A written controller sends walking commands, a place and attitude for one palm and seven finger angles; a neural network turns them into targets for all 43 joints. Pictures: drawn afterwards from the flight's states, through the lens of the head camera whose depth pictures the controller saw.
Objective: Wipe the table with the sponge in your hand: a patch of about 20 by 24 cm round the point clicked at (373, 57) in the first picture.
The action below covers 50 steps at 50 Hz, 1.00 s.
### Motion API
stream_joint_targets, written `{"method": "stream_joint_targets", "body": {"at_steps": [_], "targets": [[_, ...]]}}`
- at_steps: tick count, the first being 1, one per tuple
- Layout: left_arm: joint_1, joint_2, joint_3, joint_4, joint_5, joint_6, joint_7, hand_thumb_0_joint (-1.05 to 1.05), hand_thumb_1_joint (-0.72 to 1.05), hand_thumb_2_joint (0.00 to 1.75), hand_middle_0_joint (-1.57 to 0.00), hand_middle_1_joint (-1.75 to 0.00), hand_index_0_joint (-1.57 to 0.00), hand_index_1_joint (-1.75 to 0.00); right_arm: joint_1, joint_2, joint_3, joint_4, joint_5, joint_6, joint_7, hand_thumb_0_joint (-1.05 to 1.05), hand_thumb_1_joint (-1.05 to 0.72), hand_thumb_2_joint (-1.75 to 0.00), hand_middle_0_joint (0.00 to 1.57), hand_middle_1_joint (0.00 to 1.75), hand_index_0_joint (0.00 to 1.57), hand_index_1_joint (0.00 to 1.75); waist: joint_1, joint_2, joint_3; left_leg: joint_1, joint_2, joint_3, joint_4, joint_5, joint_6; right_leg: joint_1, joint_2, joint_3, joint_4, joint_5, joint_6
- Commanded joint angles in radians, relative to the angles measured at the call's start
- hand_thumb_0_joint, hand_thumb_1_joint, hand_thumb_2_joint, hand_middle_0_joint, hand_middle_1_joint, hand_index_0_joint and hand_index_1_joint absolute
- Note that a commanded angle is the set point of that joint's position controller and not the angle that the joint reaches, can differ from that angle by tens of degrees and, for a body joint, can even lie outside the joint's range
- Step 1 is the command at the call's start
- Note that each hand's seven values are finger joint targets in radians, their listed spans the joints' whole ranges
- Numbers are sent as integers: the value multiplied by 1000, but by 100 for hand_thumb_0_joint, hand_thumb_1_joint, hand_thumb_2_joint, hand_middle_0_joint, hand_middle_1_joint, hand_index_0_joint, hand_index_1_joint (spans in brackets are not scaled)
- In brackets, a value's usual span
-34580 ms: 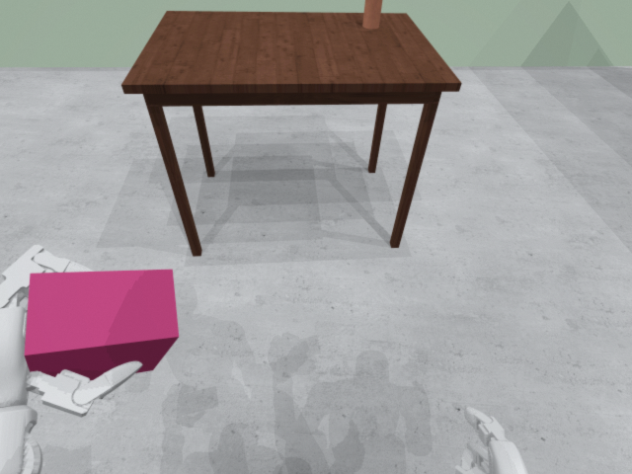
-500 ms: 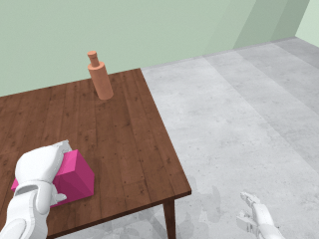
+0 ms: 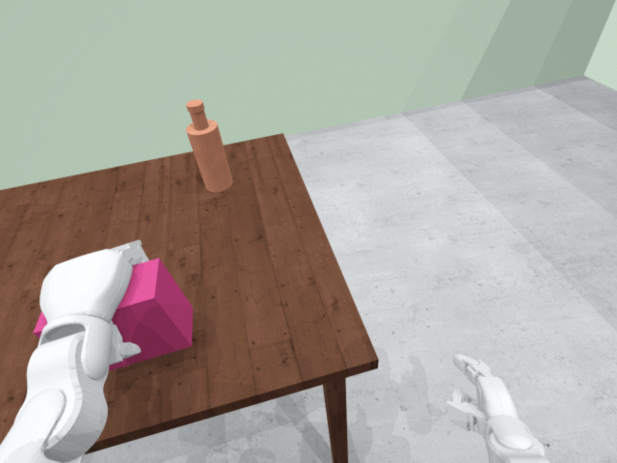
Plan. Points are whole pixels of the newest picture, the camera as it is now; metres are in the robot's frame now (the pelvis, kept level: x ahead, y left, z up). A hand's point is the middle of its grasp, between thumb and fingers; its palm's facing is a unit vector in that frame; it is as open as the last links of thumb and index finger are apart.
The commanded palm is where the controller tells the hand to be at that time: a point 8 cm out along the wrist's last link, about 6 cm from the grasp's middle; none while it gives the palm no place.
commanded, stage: lift the sponge slowly off the table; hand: left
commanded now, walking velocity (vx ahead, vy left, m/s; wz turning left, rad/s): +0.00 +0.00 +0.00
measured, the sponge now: (130, 325) +0.23 +0.28 +0.08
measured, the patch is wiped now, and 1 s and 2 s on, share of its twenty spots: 1.00 1.00 1.00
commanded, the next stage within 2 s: bring the sponge back beside the body in 0.84 s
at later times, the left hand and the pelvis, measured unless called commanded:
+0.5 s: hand (109, 285) +0.24 +0.28 +0.15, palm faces +0.10 -0.07 -0.99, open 10.6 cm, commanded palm +0.21 +0.28 +0.22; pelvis +0.00 -0.01 +0.00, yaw +0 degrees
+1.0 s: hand (98, 277) +0.24 +0.29 +0.16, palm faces +0.13 -0.09 -0.99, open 10.6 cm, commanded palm +0.20 +0.28 +0.24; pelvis +0.00 -0.01 +0.00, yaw +0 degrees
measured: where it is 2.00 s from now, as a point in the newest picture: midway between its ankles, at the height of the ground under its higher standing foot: outside the picture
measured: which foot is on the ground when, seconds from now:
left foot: down 0.00-1.00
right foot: down 0.00-1.00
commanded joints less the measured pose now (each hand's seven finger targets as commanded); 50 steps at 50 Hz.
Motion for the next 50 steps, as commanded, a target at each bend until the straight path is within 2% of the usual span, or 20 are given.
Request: {"method": "stream_joint_targets", "body": {"at_steps": [1,2,6,9,11,12,16,17,20,22,24,30,34,36,37,38,41,42,46,50], "targets": [[-235,270,190,-252,44,10,36,0,10,130,-120,-160,-120,-160,-253,-118,-38,-189,-8,-51,-6,0,-90,-90,20,30,20,30,3,-22,-203,27,-9,-50,-53,215,30,56,11,89,-45,180,-54],[-245,229,155,-267,38,7,32,0,10,130,-120,-160,-120,-160,-240,-107,-35,-195,-7,-53,-5,0,-90,-90,20,30,20,30,-2,-25,-213,25,-8,-41,-48,225,30,66,6,62,-33,190,-49],[-285,278,189,-228,39,26,26,0,10,130,-120,-160,-120,-160,-255,-115,-31,-190,-3,-47,-10,0,-90,-90,20,30,20,30,-2,-34,-162,10,-8,-50,-59,180,28,25,12,88,-55,133,-53],[-352,253,150,-212,35,18,18,0,10,130,-120,-160,-120,-160,-243,-113,-31,-182,1,-51,-17,0,-90,-90,20,30,20,30,-14,-25,-170,19,-9,-43,-60,166,29,19,6,64,-60,112,-46],[-354,293,183,-243,34,15,17,0,10,130,-120,-160,-120,-160,-258,-114,-30,-192,0,-61,-20,0,-90,-90,20,30,20,30,-5,-8,-199,30,-13,-49,-57,173,31,33,11,89,-58,118,-52],[-364,267,160,-232,34,12,15,0,10,130,-120,-160,-120,-160,-244,-110,-30,-187,1,-63,-21,0,-90,-90,20,30,20,30,-10,-15,-207,29,-14,-42,-53,179,31,41,6,68,-50,126,-48],[-344,324,215,-212,27,19,6,0,10,130,-120,-160,-120,-160,-255,-119,-32,-187,0,-59,-20,0,-90,-90,20,30,20,30,-1,-39,-202,14,-16,-47,-50,185,30,45,6,98,-53,150,-50],[-345,287,183,-217,17,18,1,0,10,130,-120,-160,-120,-160,-244,-111,-29,-192,1,-61,-19,0,-90,-90,20,30,20,30,-4,-38,-204,13,-17,-38,-44,192,32,50,-1,78,-44,163,-44],[-307,351,246,-204,5,23,-6,0,10,130,-120,-160,-120,-160,-232,-120,-35,-186,-2,-55,-15,0,-90,-90,20,30,20,30,7,-46,-212,3,-20,-42,-30,216,31,59,-5,88,-36,213,-42],[-308,310,213,-236,-5,28,-17,0,10,130,-120,-160,-120,-160,-236,-114,-29,-200,2,-60,-12,0,-90,-90,20,30,20,30,1,-42,-212,2,-17,-39,-30,217,30,56,-4,79,-28,211,-40],[-296,351,248,-230,-10,27,-22,0,10,130,-120,-160,-120,-160,-227,-122,-34,-192,-1,-59,-13,0,-90,-90,20,30,20,30,4,-41,-220,3,-20,-42,-19,230,32,57,-5,85,-26,240,-39],[-374,324,202,-262,-5,17,-37,0,10,130,-120,-160,-120,-160,-225,-117,-33,-198,4,-67,-22,0,-90,-90,20,30,20,30,-9,-28,-212,20,-20,-44,-21,223,33,31,-6,75,-32,221,-37],[-351,339,227,-302,-10,15,-33,0,10,130,-120,-160,-120,-160,-222,-113,-32,-205,0,-71,-19,0,-90,-90,20,30,20,30,5,-41,-234,24,-17,-46,-24,250,31,56,-6,70,-23,248,-38],[-370,376,262,-322,-3,25,-26,0,10,130,-120,-160,-120,-160,-248,-114,-28,-208,0,-73,-19,0,-90,-90,20,30,20,30,10,-22,-237,27,-17,-54,-26,251,29,49,4,104,-26,244,-51],[-359,352,247,-305,-12,30,-25,0,10,130,-120,-160,-120,-160,-224,-109,-27,-209,0,-71,-19,0,-90,-90,20,30,20,30,9,-45,-239,20,-15,-41,-23,256,28,62,-4,74,-17,247,-42],[-359,374,265,-257,-13,36,-22,0,10,130,-120,-160,-120,-160,-220,-115,-27,-197,2,-67,-17,0,-90,-90,20,30,20,30,6,-56,-216,7,-14,-46,-25,242,24,47,-4,86,-26,237,-42],[-322,338,247,-275,-31,57,-30,0,10,130,-120,-160,-120,-160,-258,-112,-22,-212,6,-59,-14,0,-90,-90,20,30,20,30,11,-38,-202,1,-13,-46,-32,225,23,31,0,99,-31,214,-46],[-316,331,240,-249,-40,60,-32,0,10,130,-120,-160,-120,-160,-233,-115,-21,-208,6,-58,-15,0,-90,-90,20,30,20,30,8,-76,-210,-8,-10,-38,-27,219,23,39,-6,76,-21,211,-38],[-334,354,243,-275,-32,70,-48,0,10,130,-120,-160,-120,-160,-258,-119,-19,-214,7,-56,-17,0,-90,-90,20,30,20,30,2,-41,-213,-3,-11,-45,-20,218,26,23,-4,98,-25,220,-41],[-290,350,239,-322,-33,50,-57,0,10,130,-120,-160,-120,-160,-232,-114,-23,-220,3,-56,-17,0,-90,-90,20,30,20,30,7,-30,-242,10,-14,-44,-12,239,31,43,-12,68,-12,239,-34]]}}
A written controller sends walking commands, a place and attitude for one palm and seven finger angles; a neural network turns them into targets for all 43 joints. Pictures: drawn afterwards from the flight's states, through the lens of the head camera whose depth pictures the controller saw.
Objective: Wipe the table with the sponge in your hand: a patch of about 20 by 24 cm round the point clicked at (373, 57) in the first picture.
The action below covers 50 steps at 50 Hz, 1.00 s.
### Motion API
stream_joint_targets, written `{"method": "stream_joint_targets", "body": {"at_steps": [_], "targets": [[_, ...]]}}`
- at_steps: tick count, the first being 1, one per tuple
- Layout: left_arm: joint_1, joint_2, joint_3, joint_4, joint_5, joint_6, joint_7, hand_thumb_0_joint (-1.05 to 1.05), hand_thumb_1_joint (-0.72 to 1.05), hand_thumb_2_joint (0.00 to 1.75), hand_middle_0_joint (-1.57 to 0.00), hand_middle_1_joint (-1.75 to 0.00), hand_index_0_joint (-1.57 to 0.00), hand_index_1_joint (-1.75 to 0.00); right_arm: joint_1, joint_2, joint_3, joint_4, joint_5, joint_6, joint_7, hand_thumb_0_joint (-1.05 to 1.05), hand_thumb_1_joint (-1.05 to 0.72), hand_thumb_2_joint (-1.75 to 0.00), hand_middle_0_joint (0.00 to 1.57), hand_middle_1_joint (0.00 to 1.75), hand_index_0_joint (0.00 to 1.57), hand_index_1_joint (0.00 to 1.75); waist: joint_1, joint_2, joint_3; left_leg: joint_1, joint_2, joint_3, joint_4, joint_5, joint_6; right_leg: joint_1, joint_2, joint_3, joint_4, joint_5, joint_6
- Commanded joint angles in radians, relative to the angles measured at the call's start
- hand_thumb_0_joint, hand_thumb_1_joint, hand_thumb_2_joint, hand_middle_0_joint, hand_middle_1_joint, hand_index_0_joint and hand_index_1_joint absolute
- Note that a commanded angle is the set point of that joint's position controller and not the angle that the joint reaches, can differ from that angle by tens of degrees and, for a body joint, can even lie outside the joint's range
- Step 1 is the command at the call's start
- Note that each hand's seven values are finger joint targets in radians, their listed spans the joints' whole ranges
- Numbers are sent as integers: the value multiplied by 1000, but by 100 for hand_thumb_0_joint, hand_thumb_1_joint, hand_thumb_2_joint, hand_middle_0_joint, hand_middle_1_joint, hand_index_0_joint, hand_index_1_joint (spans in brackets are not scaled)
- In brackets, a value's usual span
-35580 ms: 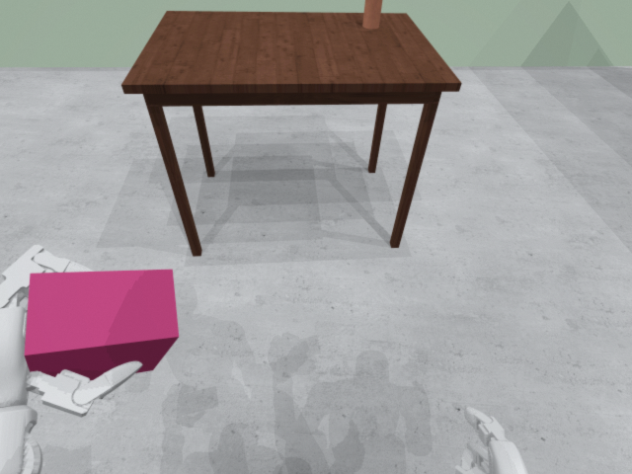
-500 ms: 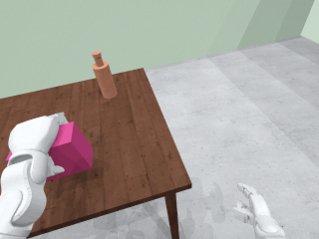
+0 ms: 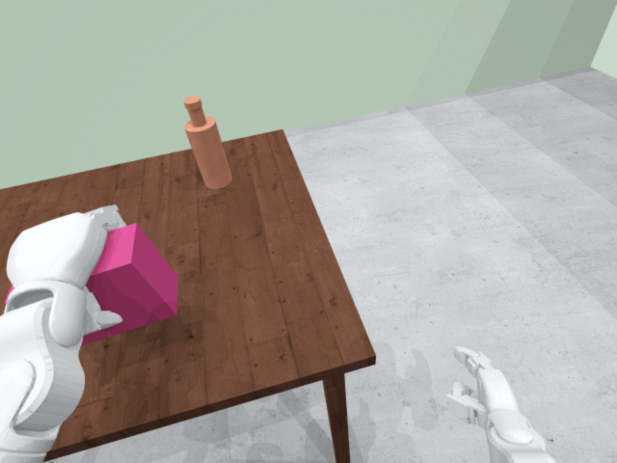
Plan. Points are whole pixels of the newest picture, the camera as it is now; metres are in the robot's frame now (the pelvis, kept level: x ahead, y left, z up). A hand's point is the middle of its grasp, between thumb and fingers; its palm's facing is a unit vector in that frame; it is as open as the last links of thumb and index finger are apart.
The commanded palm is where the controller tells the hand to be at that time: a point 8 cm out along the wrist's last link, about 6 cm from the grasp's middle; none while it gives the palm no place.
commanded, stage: bring the sponge back beside the body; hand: left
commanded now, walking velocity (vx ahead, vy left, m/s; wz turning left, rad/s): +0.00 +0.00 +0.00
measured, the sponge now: (110, 295) +0.25 +0.29 +0.12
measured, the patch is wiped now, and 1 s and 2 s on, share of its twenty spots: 1.00 1.00 1.00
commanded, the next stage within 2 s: step back with the hand held close in 1.52 s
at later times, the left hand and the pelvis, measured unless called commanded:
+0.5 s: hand (88, 301) +0.22 +0.29 +0.15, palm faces +0.12 -0.10 -0.99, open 10.6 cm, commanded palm +0.18 +0.29 +0.23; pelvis +0.00 +0.01 +0.00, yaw +0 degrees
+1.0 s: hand (73, 325) +0.19 +0.29 +0.15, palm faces +0.13 -0.11 -0.99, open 10.6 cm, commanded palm +0.15 +0.29 +0.22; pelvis -0.01 +0.01 +0.00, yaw +0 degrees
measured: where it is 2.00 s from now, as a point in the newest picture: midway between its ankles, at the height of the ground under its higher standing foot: outside the picture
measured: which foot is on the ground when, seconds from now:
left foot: down 0.00-1.00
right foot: down 0.00-1.00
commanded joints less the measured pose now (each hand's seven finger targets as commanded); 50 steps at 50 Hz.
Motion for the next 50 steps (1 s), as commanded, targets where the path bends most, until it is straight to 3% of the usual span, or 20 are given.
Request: {"method": "stream_joint_targets", "body": {"at_steps": [1,3,4,6,7,16,17,21,23,26,27,32,33,36,40,41,42,46,47,50], "targets": [[-238,263,176,-254,49,-20,43,0,10,130,-120,-160,-120,-160,-246,-99,-37,-192,-7,-61,-10,0,-90,-90,20,30,20,30,-3,-25,-216,50,-16,-46,-36,233,36,73,-5,93,-51,231,-37],[-225,268,184,-229,50,-32,48,0,10,130,-120,-160,-120,-160,-216,-98,-41,-184,-9,-63,-12,0,-90,-90,20,30,20,30,-4,-56,-205,48,-13,-44,-38,222,37,71,-10,72,-54,213,-29],[-245,261,172,-240,54,-38,50,0,10,130,-120,-160,-120,-160,-217,-100,-42,-184,-11,-59,-15,0,-90,-90,20,30,20,30,-6,-36,-208,53,-14,-42,-41,221,37,72,-11,70,-57,209,-30],[-239,294,209,-253,60,-38,61,0,10,130,-120,-160,-120,-160,-238,-99,-41,-190,-10,-66,-15,0,-90,-90,20,30,20,30,5,-34,-203,50,-16,-54,-42,211,36,68,-1,103,-62,191,-41],[-246,275,193,-241,63,-41,65,0,10,130,-120,-160,-120,-160,-216,-96,-41,-185,-12,-65,-15,0,-90,-90,20,30,20,30,1,-37,-214,52,-15,-41,-41,218,35,81,-8,77,-54,192,-36],[-153,238,179,-270,33,-37,65,0,10,130,-120,-160,-120,-160,-247,-96,-41,-190,-9,-69,-9,0,-90,-90,20,30,20,30,3,-9,-176,45,-11,-55,-53,197,31,57,-1,91,-68,166,-39],[-159,215,159,-275,29,-44,64,0,10,130,-120,-160,-120,-160,-224,-92,-41,-190,-10,-71,-10,0,-90,-90,20,30,20,30,-2,-30,-185,44,-7,-47,-55,193,31,66,-7,62,-59,161,-32],[-122,253,201,-314,41,-50,73,0,10,130,-120,-160,-120,-160,-244,-94,-43,-195,-15,-76,-12,0,-90,-90,20,30,20,30,9,-23,-183,45,-7,-58,-54,189,34,60,1,95,-66,155,-40],[-117,261,212,-290,43,-54,81,0,10,130,-120,-160,-120,-160,-213,-97,-45,-185,-16,-72,-11,0,-90,-90,20,30,20,30,7,-58,-192,45,-5,-54,-51,200,32,70,-5,75,-61,163,-34],[-104,276,230,-309,45,-45,92,0,10,130,-120,-160,-120,-160,-242,-96,-44,-190,-16,-69,-9,0,-90,-90,20,30,20,30,13,-30,-183,44,-9,-58,-49,194,31,64,2,110,-67,160,-44],[-97,251,210,-302,42,-47,93,0,10,130,-120,-160,-120,-160,-219,-93,-44,-190,-17,-68,-9,0,-90,-90,20,30,20,30,12,-43,-198,45,-9,-47,-45,205,31,80,-6,82,-56,171,-37],[-40,219,191,-319,20,-41,89,0,10,130,-120,-160,-120,-160,-226,-91,-43,-191,-15,-71,-6,0,-90,-90,20,30,20,30,7,-32,-167,40,-5,-47,-46,189,31,60,-6,76,-62,156,-32],[-30,224,195,-313,20,-44,87,0,10,130,-120,-160,-120,-160,-222,-93,-46,-189,-14,-71,-8,0,-90,-90,20,30,20,30,5,-54,-157,41,-5,-49,-45,181,32,48,-7,79,-68,148,-28],[-47,229,195,-351,28,-46,85,0,10,130,-120,-160,-120,-160,-254,-92,-42,-199,-13,-76,-15,0,-90,-90,20,30,20,30,4,-27,-149,44,-4,-59,-50,157,33,33,3,103,-76,110,-37],[-12,236,202,-369,36,-66,94,0,10,130,-120,-160,-120,-160,-214,-92,-50,-193,-21,-73,-14,0,-90,-90,20,30,20,30,10,-20,-172,52,-6,-56,-48,186,33,60,-7,75,-66,141,-32],[-10,247,219,-394,38,-60,98,0,10,130,-120,-160,-120,-160,-249,-90,-46,-201,-17,-79,-13,0,-90,-90,20,30,20,30,14,0,-157,45,-4,-64,-53,171,33,52,6,105,-71,119,-43],[-10,223,196,-387,37,-66,99,0,10,130,-120,-160,-120,-160,-220,-86,-44,-199,-20,-77,-13,0,-90,-90,20,30,20,30,10,-13,-166,48,-3,-53,-52,175,33,61,-1,72,-63,118,-35],[24,234,221,-380,34,-57,110,0,10,130,-120,-160,-120,-160,-246,-89,-46,-200,-18,-75,-12,0,-90,-90,20,30,20,30,16,-7,-128,39,-2,-62,-54,160,31,37,7,109,-80,102,-43],[30,215,205,-372,24,-59,110,0,10,130,-120,-160,-120,-160,-216,-89,-46,-198,-18,-74,-11,0,-90,-90,20,30,20,30,12,-26,-149,40,0,-52,-54,164,30,53,0,76,-69,104,-35],[54,214,205,-378,19,-60,112,0,10,130,-120,-160,-120,-160,-216,-92,-53,-195,-19,-69,-11,0,-90,-90,20,30,20,30,12,-27,-141,45,-2,-52,-49,159,31,41,-6,87,-77,107,-31]]}}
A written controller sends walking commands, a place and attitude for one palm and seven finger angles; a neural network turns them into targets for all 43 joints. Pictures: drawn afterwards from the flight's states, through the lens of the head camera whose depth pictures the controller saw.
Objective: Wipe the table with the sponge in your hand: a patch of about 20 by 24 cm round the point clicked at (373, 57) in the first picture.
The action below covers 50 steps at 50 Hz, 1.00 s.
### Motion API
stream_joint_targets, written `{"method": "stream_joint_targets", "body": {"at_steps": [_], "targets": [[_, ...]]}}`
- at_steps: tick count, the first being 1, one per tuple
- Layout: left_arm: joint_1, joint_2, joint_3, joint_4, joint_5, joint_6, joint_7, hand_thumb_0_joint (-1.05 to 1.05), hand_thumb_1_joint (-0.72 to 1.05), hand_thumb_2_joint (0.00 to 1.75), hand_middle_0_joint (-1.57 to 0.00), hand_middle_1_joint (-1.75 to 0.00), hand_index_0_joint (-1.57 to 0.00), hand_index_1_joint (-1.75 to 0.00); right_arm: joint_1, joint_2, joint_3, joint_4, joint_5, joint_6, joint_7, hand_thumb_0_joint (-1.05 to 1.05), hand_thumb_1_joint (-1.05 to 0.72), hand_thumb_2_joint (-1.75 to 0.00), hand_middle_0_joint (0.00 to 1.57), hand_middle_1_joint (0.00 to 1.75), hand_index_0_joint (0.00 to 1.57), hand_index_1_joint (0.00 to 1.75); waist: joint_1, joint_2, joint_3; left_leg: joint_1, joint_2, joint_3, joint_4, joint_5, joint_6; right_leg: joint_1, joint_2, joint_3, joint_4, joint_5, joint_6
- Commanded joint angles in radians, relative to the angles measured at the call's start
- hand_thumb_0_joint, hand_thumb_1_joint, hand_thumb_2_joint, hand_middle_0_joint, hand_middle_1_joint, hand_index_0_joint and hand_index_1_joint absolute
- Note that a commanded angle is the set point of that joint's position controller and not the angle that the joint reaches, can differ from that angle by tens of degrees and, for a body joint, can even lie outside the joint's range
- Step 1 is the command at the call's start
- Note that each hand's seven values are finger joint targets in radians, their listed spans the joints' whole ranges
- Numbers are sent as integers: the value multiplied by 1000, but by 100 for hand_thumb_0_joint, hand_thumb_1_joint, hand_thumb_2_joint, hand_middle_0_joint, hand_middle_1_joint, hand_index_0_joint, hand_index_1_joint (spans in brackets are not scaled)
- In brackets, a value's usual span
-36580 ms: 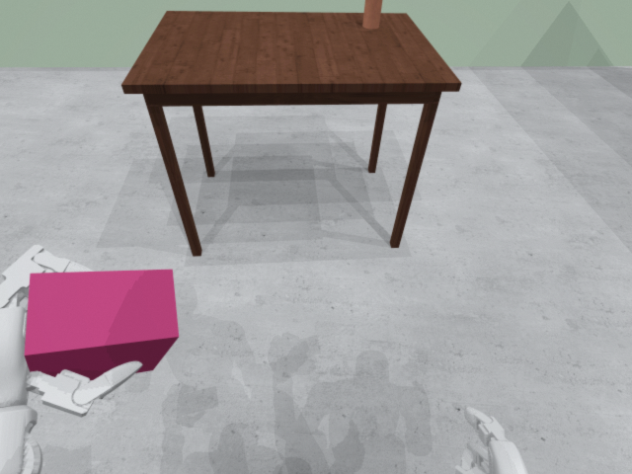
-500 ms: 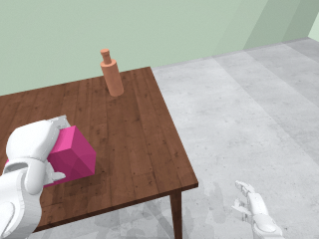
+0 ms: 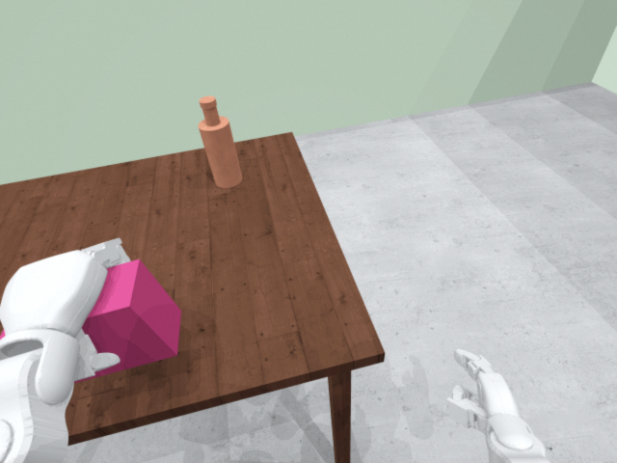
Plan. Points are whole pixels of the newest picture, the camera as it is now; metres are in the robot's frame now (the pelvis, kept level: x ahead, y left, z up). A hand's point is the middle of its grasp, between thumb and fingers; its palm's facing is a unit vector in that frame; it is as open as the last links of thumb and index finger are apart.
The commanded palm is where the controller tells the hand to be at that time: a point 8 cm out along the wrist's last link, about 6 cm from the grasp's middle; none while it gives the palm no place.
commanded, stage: bring the sponge back beside the body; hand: left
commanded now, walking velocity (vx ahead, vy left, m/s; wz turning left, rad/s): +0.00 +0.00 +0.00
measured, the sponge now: (110, 331) +0.20 +0.28 +0.11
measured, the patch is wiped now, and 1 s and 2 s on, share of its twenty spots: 1.00 1.00 1.00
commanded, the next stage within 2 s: step back with the hand held close in 0.52 s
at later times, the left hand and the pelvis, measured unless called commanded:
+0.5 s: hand (94, 323) +0.19 +0.28 +0.14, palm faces +0.13 -0.13 -0.98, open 10.6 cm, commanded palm +0.15 +0.28 +0.22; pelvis +0.00 +0.00 +0.00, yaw +0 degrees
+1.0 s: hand (105, 292) +0.20 +0.26 +0.18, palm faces +0.36 -0.82 -0.45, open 10.6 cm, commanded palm +0.15 +0.30 +0.21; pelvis -0.01 +0.02 -0.01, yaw +0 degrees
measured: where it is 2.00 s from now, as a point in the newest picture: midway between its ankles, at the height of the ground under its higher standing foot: outside the picture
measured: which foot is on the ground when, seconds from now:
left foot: down 0.00-1.00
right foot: down 0.00-1.00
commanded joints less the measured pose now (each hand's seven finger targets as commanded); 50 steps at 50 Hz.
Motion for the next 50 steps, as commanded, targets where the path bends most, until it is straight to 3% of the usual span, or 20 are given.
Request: {"method": "stream_joint_targets", "body": {"at_steps": [1,4,15,16,19,26,28,31,32,33,34,35,36,38,40,41,42,45,47,50], "targets": [[-174,221,185,-221,32,3,56,0,10,130,-120,-160,-120,-160,-270,-100,-35,-198,-3,-61,-7,0,-90,-90,20,30,20,30,-6,5,-137,22,1,-65,-71,143,21,7,8,103,-78,73,-50],[-125,210,180,-201,26,-3,55,0,10,130,-120,-160,-120,-160,-234,-103,-40,-190,-8,-61,-7,0,-90,-90,20,30,20,30,-6,-40,-148,20,0,-56,-60,161,24,20,-3,80,-70,103,-40],[-163,228,188,-219,41,-23,73,0,10,130,-120,-160,-120,-160,-226,-102,-45,-187,-9,-64,-14,0,-90,-90,20,30,20,30,-9,-3,-140,31,-2,-57,-61,143,23,11,-3,89,-78,68,-43],[-157,227,195,-226,40,-14,73,0,10,130,-120,-160,-120,-160,-256,-100,-39,-194,-6,-71,-13,0,-90,-90,20,30,20,30,-7,-8,-130,25,-1,-66,-65,133,22,7,10,113,-83,53,-52],[-131,211,181,-198,29,-13,65,0,10,130,-120,-160,-120,-160,-230,-105,-44,-185,-9,-66,-11,0,-90,-90,20,30,20,30,-10,-42,-131,22,-1,-56,-59,145,23,11,-2,88,-79,79,-40],[-131,232,201,-234,31,-6,65,0,10,130,-120,-160,-120,-160,-259,-104,-38,-197,-7,-69,-8,0,-90,-90,20,30,20,30,-8,-7,-127,11,-1,-61,-59,138,22,9,7,114,-78,75,-49],[-129,225,195,-212,26,-11,67,0,10,130,-120,-160,-120,-160,-226,-103,-42,-193,-7,-67,-10,0,-90,-90,20,30,20,30,-10,-42,-136,12,-1,-52,-56,134,22,14,-2,87,-77,60,-37],[-143,234,202,-236,34,-8,70,0,10,130,-120,-160,-120,-160,-255,-103,-39,-199,-6,-70,-10,0,-90,-90,20,30,20,30,-8,-8,-130,13,-2,-61,-56,136,21,8,7,117,-79,67,-49],[-99,142,127,-69,41,8,65,0,10,130,-120,-160,-120,-160,-214,-105,-36,-179,-8,-64,-14,0,-90,-90,20,30,20,30,-29,-67,-71,-13,1,-40,-59,116,20,-25,5,75,-82,41,-39],[-322,23,404,-321,-808,-246,117,0,10,130,-120,-160,-120,-160,-42,-65,-62,-359,3,-78,-12,0,-90,-90,20,30,20,30,-128,-212,71,-8,18,-44,41,-63,32,-243,-38,190,-179,70,-23],[-93,101,414,-79,-799,-325,139,0,10,130,-120,-160,-120,-160,23,-69,-30,-262,-28,-87,-14,0,-90,-90,20,30,20,30,-108,-321,-1,11,12,-47,89,-80,40,-251,-81,156,-175,17,-32],[-63,45,418,-165,-841,-388,154,0,10,130,-120,-160,-120,-160,74,-59,-51,-266,-13,-85,-18,0,-90,-90,20,30,20,30,-115,-359,-63,11,23,-48,144,-58,33,-228,-149,165,-169,59,-29],[-70,72,443,-260,-848,-442,171,0,10,130,-120,-160,-120,-160,83,-61,-48,-257,-16,-97,-21,0,-90,-90,20,30,20,30,-123,-273,-106,41,29,-49,162,-32,30,-235,-189,204,-158,119,-40],[-4,40,439,-359,-869,-512,197,0,10,130,-120,-160,-120,-160,81,-73,-55,-237,-27,-105,-33,0,-90,-90,20,30,20,30,-135,-89,-178,16,68,-56,137,51,28,-176,-231,158,-58,265,-50],[71,32,469,-390,-873,-553,216,0,10,130,-120,-160,-120,-160,84,-88,-68,-236,-33,-105,-36,0,-90,-90,20,30,20,30,-132,28,-203,-43,116,-106,104,203,37,-131,-197,106,37,333,-29],[93,69,513,-414,-872,-568,226,0,10,130,-120,-160,-120,-160,84,-99,-70,-232,-36,-106,-34,0,-90,-90,20,30,20,30,-124,82,-203,-71,139,-145,78,240,42,-124,-168,90,70,296,-21],[124,27,498,-411,-869,-582,227,0,10,130,-120,-160,-120,-160,90,-87,-69,-229,-36,-105,-31,0,-90,-90,20,30,20,30,-124,77,-217,-102,157,-171,62,283,48,-102,-140,53,106,261,-10],[177,24,528,-377,-868,-602,227,0,10,130,-120,-160,-120,-160,92,-86,-85,-225,-37,-110,-23,0,-90,-90,20,30,20,30,-124,71,-232,-108,188,-204,42,416,54,-128,-96,30,153,109,8],[186,-3,511,-345,-871,-608,221,0,10,130,-120,-160,-120,-160,95,-84,-86,-213,-41,-120,-19,0,-90,-90,20,30,20,30,-128,59,-212,-102,198,-220,8,400,57,-171,-62,9,160,-35,20],[180,-13,503,-331,-870,-622,215,0,10,130,-120,-160,-120,-160,96,-96,-92,-207,-41,-144,-16,0,-90,-90,20,30,20,30,-128,31,-187,-163,202,-215,2,310,56,-141,-63,21,113,-11,19]]}}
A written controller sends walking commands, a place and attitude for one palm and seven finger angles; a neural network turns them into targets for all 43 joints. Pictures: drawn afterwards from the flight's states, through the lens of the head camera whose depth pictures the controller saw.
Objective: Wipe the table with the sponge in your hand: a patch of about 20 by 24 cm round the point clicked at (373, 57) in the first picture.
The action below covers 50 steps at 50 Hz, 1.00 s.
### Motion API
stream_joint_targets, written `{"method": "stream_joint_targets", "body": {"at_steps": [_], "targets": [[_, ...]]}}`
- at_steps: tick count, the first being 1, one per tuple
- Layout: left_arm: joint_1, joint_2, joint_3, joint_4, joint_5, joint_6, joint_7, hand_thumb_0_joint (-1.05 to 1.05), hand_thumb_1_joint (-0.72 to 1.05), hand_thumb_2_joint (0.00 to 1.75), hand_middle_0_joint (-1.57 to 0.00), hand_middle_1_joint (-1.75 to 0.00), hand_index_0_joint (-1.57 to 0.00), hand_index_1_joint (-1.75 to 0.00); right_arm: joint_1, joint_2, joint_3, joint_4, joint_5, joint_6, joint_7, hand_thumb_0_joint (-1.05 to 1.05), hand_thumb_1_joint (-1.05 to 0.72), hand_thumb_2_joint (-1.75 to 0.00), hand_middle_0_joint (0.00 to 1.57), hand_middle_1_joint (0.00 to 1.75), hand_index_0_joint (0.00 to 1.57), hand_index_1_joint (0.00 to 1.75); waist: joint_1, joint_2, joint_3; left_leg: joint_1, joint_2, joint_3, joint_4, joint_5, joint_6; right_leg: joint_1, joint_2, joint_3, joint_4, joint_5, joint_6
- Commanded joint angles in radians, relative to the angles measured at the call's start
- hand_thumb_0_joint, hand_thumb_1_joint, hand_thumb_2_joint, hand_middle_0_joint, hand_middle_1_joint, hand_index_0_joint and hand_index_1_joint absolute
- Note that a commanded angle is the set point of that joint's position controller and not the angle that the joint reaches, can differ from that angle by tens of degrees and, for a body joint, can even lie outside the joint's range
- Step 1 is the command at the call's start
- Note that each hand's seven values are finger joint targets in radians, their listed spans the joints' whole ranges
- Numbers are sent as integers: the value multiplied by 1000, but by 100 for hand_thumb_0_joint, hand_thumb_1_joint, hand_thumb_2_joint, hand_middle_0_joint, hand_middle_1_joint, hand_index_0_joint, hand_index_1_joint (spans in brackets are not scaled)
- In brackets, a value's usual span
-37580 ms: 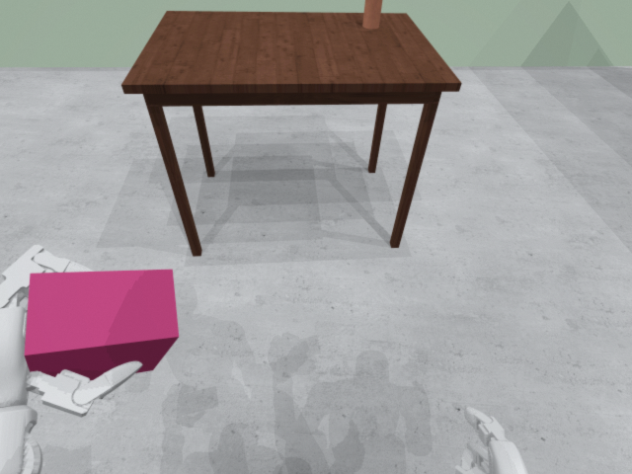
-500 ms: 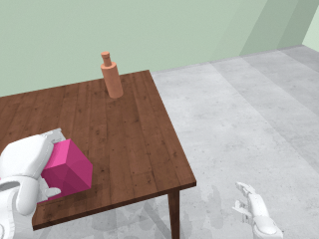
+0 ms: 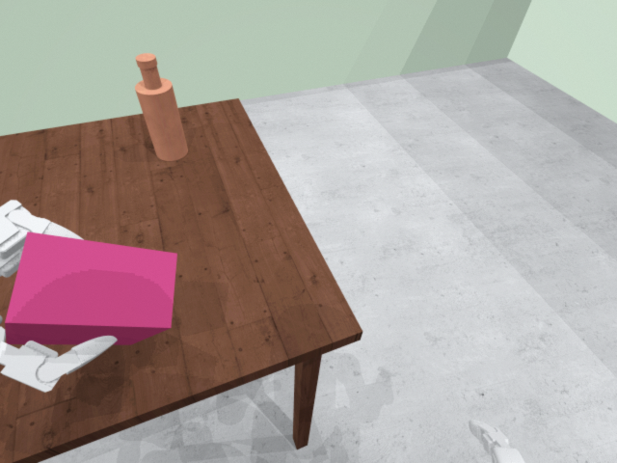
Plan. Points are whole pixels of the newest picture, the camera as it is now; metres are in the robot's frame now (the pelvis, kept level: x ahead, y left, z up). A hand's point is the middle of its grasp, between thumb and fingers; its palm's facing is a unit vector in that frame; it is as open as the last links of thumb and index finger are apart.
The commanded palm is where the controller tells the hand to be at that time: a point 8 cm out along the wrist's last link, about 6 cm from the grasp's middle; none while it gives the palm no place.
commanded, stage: step back with the hand held close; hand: left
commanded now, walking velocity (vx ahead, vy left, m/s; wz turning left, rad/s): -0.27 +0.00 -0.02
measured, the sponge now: (110, 301) +0.23 +0.21 +0.17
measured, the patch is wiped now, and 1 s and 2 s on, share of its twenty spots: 1.00 1.00 1.00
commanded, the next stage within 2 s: stop stepping back and stand still in 0.90 s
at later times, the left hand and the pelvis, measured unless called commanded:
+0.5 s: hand out of the picture +0.15 +0.24 +0.20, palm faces +0.44 -0.83 -0.35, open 10.6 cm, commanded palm +0.10 +0.28 +0.22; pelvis -0.06 +0.00 -0.01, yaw +0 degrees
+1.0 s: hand out of the picture +0.04 +0.21 +0.20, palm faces +0.28 -0.88 -0.38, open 10.6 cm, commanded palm -0.01 +0.28 +0.22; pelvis -0.18 +0.00 +0.00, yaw -2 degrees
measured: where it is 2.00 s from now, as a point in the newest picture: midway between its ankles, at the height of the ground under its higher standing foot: outside the picture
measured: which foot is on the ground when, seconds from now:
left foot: down 0.00-0.88, up 0.90-1.00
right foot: down 0.00-0.64, up 0.66-0.82, down 0.84-1.00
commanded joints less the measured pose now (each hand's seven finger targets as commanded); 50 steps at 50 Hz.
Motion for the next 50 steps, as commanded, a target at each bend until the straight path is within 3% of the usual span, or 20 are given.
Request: {"method": "stream_joint_targets", "body": {"at_steps": [1,5,8,14,16,18,20,22,24,26,30,31,33,39,42,43,44,45,46,50], "targets": [[-37,135,119,-168,-11,-73,28,0,10,130,-120,-160,-120,-160,-158,-138,-44,-179,-3,-86,-4,0,-90,-90,20,30,20,30,21,115,-152,23,208,-209,-161,293,29,71,-61,34,-39,70,-19],[-34,129,104,-190,-12,-91,33,0,10,130,-120,-160,-120,-160,-146,-126,-43,-171,5,-91,-7,0,-90,-90,20,30,20,30,4,-23,-168,-41,157,-156,-56,84,10,74,-167,135,-92,276,-59],[-58,145,110,-232,-10,-110,44,0,10,130,-120,-160,-120,-160,-155,-123,-40,-163,-3,-97,-11,0,-90,-90,20,30,20,30,-6,18,-131,-50,142,-156,-52,-55,6,-13,-192,166,-116,166,-75],[-84,142,162,-232,17,-136,52,0,10,130,-120,-160,-120,-160,-151,-141,-49,-181,-16,-130,-24,0,-90,-90,20,30,20,30,12,242,-136,-260,232,-276,-317,-271,68,155,-2,10,130,-5,2],[-121,125,145,-202,20,-132,45,0,10,130,-120,-160,-120,-160,-148,-143,-53,-181,-15,-140,-21,0,-90,-90,20,30,20,30,13,252,-117,-283,248,-267,-335,-269,73,161,9,10,183,-47,8],[-141,92,111,-163,15,-127,32,0,10,130,-120,-160,-120,-160,-132,-130,-48,-172,-14,-149,-15,0,-90,-90,20,30,20,30,12,163,-100,-214,240,-237,-268,-173,70,116,-2,21,92,-35,7],[-161,81,82,-140,10,-126,23,0,10,130,-120,-160,-120,-160,-137,-124,-42,-164,-11,-152,-12,0,-90,-90,20,30,20,30,9,66,-86,-144,192,-192,-154,-110,44,63,-52,75,-64,117,-20],[-182,66,31,-141,6,-118,23,0,10,130,-120,-160,-120,-160,-136,-110,-51,-161,0,-134,-12,0,-90,-90,20,30,20,30,-8,-108,-115,-51,123,-118,14,-83,-6,-37,-182,235,-157,185,-81],[-195,99,38,-186,2,-127,33,0,10,130,-120,-160,-120,-160,-144,-95,-48,-157,-1,-125,-10,0,-90,-90,20,30,20,30,-16,-130,-114,21,77,-59,169,-93,-35,-138,-303,311,-236,175,-133],[-173,162,97,-223,5,-130,43,0,10,130,-120,-160,-120,-160,-154,-96,-48,-159,-10,-113,-8,0,-90,-90,20,30,20,30,-17,-84,-121,40,79,-59,197,-26,-40,-151,-327,291,-206,302,-144],[-92,147,136,-242,-3,-150,41,0,10,130,-120,-160,-120,-160,-186,-115,-56,-176,-14,-102,-12,0,-90,-90,20,30,20,30,6,86,-131,-75,195,-168,-111,80,2,-12,-128,116,-35,229,-40],[-52,179,180,-235,4,-156,46,0,10,130,-120,-160,-120,-160,-187,-122,-58,-190,-12,-106,-13,0,-90,-90,20,30,20,30,11,193,-158,-105,225,-201,-180,63,25,20,-74,66,53,175,-21],[-87,143,169,-277,11,-159,38,0,10,130,-120,-160,-120,-160,-181,-117,-60,-199,-29,-125,-9,0,-90,-90,20,30,20,30,13,297,-193,-202,313,-254,-312,43,70,102,12,8,279,-84,19],[-131,62,69,-233,4,-147,28,0,10,130,-120,-160,-120,-160,-135,-106,-47,-129,-31,-188,10,0,-90,-90,20,30,20,30,25,231,-198,127,308,-211,-211,437,51,-18,10,44,10,-101,10],[-170,64,50,-228,18,-152,17,0,10,130,-120,-160,-120,-160,-158,-101,-38,-125,-23,-184,10,0,-90,-90,20,30,20,30,29,151,-194,84,241,-132,-93,266,10,75,-30,58,-209,154,-12],[-191,70,40,-231,18,-151,16,0,10,130,-120,-160,-120,-160,-152,-98,-51,-130,-10,-182,8,0,-90,-90,20,30,20,30,19,0,-191,42,175,-68,6,102,-30,59,-98,101,-223,279,-45],[-165,91,41,-216,8,-152,21,0,10,130,-120,-160,-120,-160,-133,-87,-67,-141,8,-177,3,0,-90,-90,20,30,20,30,3,-194,-178,45,76,16,214,-77,-72,-45,-261,229,-261,321,-119],[-120,125,71,-223,5,-154,29,0,10,130,-120,-160,-120,-160,-157,-82,-72,-151,12,-169,0,0,-90,-90,20,30,20,30,16,-253,-154,14,40,1,447,-147,-77,-135,-376,300,-296,349,-184],[-75,163,135,-205,6,-140,38,0,10,130,-120,-160,-120,-160,-172,-77,-67,-146,-7,-154,1,0,-90,-90,20,30,20,30,25,-198,-158,-49,39,-36,555,-207,-77,-136,-395,308,-273,465,-224],[-79,131,124,-192,5,-131,40,0,10,130,-120,-160,-120,-160,-198,-34,-24,-153,-19,-111,-9,0,-90,-90,20,30,20,30,-3,-99,-124,-112,95,-20,275,-191,-66,14,-319,200,-144,643,-136]]}}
